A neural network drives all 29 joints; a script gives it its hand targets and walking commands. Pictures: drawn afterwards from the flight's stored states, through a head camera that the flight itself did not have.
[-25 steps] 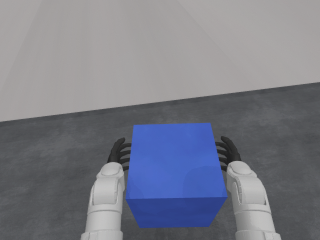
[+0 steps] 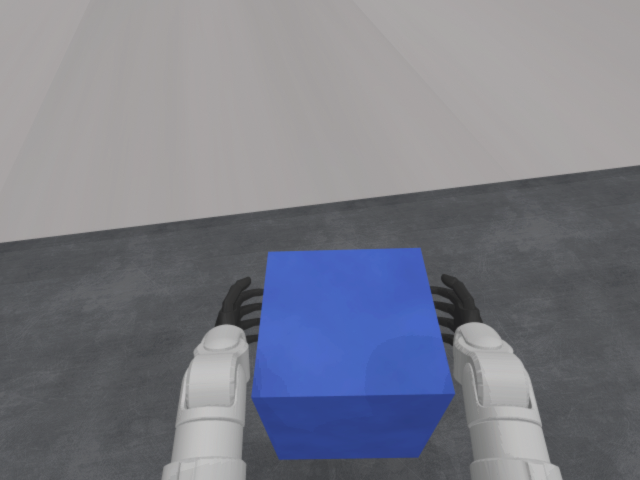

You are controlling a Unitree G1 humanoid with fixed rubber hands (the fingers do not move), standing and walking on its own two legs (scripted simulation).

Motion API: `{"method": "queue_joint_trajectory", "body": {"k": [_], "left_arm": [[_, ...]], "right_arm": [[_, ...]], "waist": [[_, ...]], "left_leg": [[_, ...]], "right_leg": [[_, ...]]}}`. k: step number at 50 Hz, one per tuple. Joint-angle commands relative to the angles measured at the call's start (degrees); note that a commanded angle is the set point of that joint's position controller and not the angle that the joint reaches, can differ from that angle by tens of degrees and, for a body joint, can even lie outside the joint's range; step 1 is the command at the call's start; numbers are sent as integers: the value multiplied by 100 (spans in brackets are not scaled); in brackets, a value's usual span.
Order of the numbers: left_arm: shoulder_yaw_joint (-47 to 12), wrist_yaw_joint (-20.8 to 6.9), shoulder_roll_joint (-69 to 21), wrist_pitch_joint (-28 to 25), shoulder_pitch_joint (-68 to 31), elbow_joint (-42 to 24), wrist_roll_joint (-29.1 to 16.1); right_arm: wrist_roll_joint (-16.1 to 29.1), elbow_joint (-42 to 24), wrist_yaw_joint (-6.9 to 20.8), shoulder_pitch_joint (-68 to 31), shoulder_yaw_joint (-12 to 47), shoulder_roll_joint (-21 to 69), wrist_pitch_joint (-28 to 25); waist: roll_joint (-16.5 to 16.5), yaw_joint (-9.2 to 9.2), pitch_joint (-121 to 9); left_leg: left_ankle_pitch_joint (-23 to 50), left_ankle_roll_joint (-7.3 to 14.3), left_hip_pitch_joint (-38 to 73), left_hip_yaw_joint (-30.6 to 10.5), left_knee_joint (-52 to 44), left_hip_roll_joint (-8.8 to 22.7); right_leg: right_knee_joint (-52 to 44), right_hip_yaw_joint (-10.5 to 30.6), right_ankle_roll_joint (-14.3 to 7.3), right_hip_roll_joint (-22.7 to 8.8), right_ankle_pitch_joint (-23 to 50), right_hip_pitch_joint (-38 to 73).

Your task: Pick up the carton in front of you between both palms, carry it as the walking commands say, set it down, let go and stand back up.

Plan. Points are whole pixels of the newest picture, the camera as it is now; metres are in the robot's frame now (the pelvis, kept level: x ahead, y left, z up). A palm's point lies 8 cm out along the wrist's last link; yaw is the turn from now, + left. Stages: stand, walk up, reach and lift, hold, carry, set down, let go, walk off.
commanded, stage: carry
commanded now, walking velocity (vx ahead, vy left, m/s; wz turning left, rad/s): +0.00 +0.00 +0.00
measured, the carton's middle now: (346, 358) +0.29 +0.00 -0.05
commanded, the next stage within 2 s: hold in 0.28 s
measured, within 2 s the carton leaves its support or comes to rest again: neither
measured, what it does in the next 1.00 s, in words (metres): shifts its weight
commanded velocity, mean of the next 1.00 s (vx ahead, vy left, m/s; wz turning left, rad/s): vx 0.00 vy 0.00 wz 0.00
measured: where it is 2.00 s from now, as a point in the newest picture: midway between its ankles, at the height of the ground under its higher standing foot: outside the picture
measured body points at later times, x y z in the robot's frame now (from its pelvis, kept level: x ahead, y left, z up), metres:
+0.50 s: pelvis -0.02 +0.00 +0.01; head -0.04 +0.01 +0.46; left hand +0.27 +0.15 +0.03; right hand +0.28 -0.15 +0.04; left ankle +0.03 +0.12 -0.74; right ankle -0.04 -0.12 -0.74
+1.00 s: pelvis -0.07 +0.01 -0.04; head +0.10 +0.02 +0.37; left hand +0.34 +0.14 -0.10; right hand +0.32 -0.16 -0.10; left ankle +0.03 +0.11 -0.74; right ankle -0.04 -0.12 -0.74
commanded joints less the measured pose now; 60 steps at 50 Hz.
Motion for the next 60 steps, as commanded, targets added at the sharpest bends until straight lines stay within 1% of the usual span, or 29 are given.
{"method": "queue_joint_trajectory", "body": {"k": [1,14,15,16,17,18,19,20,21,23,24,27,29,31,32,33,36,38,39,42,44,46,49,50,52,55,57,58,60], "left_arm": [[-3204,-1299,-5068,-197,-2413,-363,-1415],[-3183,-1309,-5081,-195,-2430,-332,-1409],[-3029,-1308,-5168,-164,-1782,-471,-1402],[-2959,-1209,-4922,-257,-1650,-599,-1345],[-2977,-1189,-4861,-269,-1884,-709,-1250],[-2914,-1205,-4815,-277,-1943,-673,-1211],[-2937,-1231,-4811,-287,-2025,-655,-1241],[-2913,-1215,-4808,-317,-2014,-516,-1236],[-2935,-1203,-4813,-325,-2076,-466,-1240],[-3077,-1212,-4937,-325,-2323,-503,-1270],[-2999,-1227,-4926,-334,-2570,-400,-1224],[-2531,-1315,-4903,-426,-3360,278,-984],[-2116,-1407,-4929,-557,-3971,909,-793],[-1602,-1494,-4998,-727,-4624,1617,-546],[-1318,-1511,-4971,-810,-4899,1932,-401],[-1023,-1502,-4932,-887,-5101,2207,-247],[-147,-1383,-4553,-1062,-5286,2804,240],[374,-1291,-4125,-1207,-5228,3068,585],[583,-1247,-3902,-1310,-5175,3143,730],[958,-1123,-3305,-1746,-5113,3267,990],[1001,-1055,-3216,-2079,-5098,3326,1045],[772,-1012,-3411,-2440,-5133,3263,946],[107,-1011,-3912,-2977,-5357,3185,629],[-184,-1024,-4152,-3129,-5453,3163,501],[-807,-1064,-4561,-3330,-5757,2922,227],[-1724,-1107,-4896,-3402,-6157,2402,-182],[-2127,-1118,-5009,-3313,-6237,2119,-414],[-2250,-1128,-5044,-3244,-6219,2044,-490],[-2322,-1181,-5069,-3077,-6100,2079,-540]], "right_arm": [[1367,-345,1248,-2416,3146,5035,-199],[1358,-315,1257,-2434,3129,5051,-200],[1314,-320,1268,-1884,2959,5094,-178],[1226,-498,1225,-1838,2948,4786,-284],[1168,-482,1221,-1879,2863,4821,-308],[1139,-466,1211,-1941,2811,4779,-327],[1113,-375,1201,-1965,2764,4756,-345],[1140,-340,1216,-2100,2786,4794,-379],[1175,-330,1227,-2166,2844,4821,-396],[1223,-200,1264,-2374,2851,4925,-445],[1171,-54,1277,-2599,2738,4935,-473],[909,715,1328,-3387,2238,4976,-605],[679,1405,1374,-3960,1807,5031,-770],[365,2121,1403,-4627,1285,5059,-974],[192,2410,1390,-4898,975,5014,-1080],[23,2636,1366,-5132,659,4911,-1176],[-510,3145,1222,-5384,-303,4412,-1386],[-830,3326,1127,-5334,-812,3994,-1515],[-948,3357,1093,-5288,-994,3813,-1593],[-1090,3333,1023,-5283,-1245,3399,-1935],[-1030,3316,1005,-5329,-1166,3351,-2225],[-840,3265,1028,-5414,-885,3540,-2564],[-464,3258,1093,-5631,-239,4035,-3107],[-329,3245,1119,-5699,42,4234,-3253],[-26,3030,1151,-5926,658,4555,-3439],[453,2495,1161,-6235,1576,4849,-3519],[716,2212,1153,-6321,1970,4953,-3450],[805,2159,1148,-6313,2092,5002,-3387],[876,2222,1159,-6220,2166,5107,-3225]], "waist": [[27,1,-1326],[28,1,-1342],[-251,16,-848],[-80,100,-1159],[-132,10,-1084],[-200,28,-973],[-184,-23,-922],[-193,-2,-898],[-109,-3,-939],[12,15,-918],[3,16,-770],[-84,7,-217],[-183,-16,14],[-257,-25,114],[-250,-40,160],[-147,-43,206],[117,-80,301],[198,-116,291],[208,-99,252],[162,-9,-121],[108,32,-496],[74,61,-1038],[50,58,-1976],[58,41,-2407],[54,20,-3475],[119,35,-5299],[209,34,-6194],[234,41,-6401],[201,74,-6310]], "left_leg": [[1392,2,874,-663,-262,607],[1339,-2,843,-673,-273,610],[2819,110,2259,-1523,-451,-891],[3128,87,2635,-1665,-508,-790],[3094,40,2628,-1712,-526,-748],[3021,5,2666,-1669,-552,-777],[2936,-48,2616,-1624,-577,-835],[2796,-44,2915,-1620,-595,-845],[2623,-58,3058,-1614,-638,-836],[2158,-101,2955,-1575,-656,-843],[1842,-91,2868,-1564,-634,-843],[465,-51,2569,-1474,-556,-862],[-160,-36,2428,-1414,-379,-885],[-663,-37,2190,-1429,-228,-889],[-868,-41,2077,-1467,-184,-883],[-1012,-42,1914,-1503,-153,-865],[-1267,-74,1396,-1573,-73,-829],[-1124,-83,1095,-1530,81,-858],[-981,-83,939,-1502,174,-873],[-472,-92,310,-1412,602,-924],[-96,-84,-79,-1400,953,-971],[317,-68,-259,-1434,1269,-1013],[964,-88,-464,-1491,1820,-1044],[1180,-109,-467,-1503,2021,-1043],[1661,-130,-384,-1534,2454,-1054],[2552,-150,-73,-1562,3126,-1057],[2910,-183,7,-1553,3480,-1049],[2941,-204,-116,-1533,3613,-1049],[2627,-231,-735,-1452,3761,-1067]], "right_leg": [[-423,547,-69,-650,1457,51],[-414,548,-73,-652,1383,-1],[-708,1444,-84,629,3215,366],[-650,1556,-72,605,3846,470],[-720,1540,-75,633,3389,490],[-828,1531,-56,646,3174,491],[-929,1525,-21,685,3072,584],[-961,1503,14,703,2920,232],[-982,1470,37,741,2668,175],[-1061,1488,-27,741,1987,146],[-1081,1494,-60,711,1636,28],[-1138,1496,-186,604,293,-529],[-1120,1477,-266,527,-459,-909],[-985,1420,-306,506,-962,-1099],[-894,1390,-325,524,-1098,-1148],[-765,1365,-330,558,-1142,-1192],[-359,1271,-314,696,-1055,-1232],[-137,1219,-291,724,-880,-1469],[-26,1188,-262,738,-746,-1609],[387,1117,-156,795,-351,-2100],[743,1066,-83,857,-131,-2535],[1065,1039,-34,936,89,-2953],[1607,1015,23,1058,442,-3628],[1782,1014,51,1099,587,-3822],[2173,988,113,1166,891,-4150],[2752,930,192,1237,1318,-4667],[3031,897,224,1255,1399,-5080],[3144,889,239,1258,1381,-5278],[3335,877,279,1272,1239,-5550]]}}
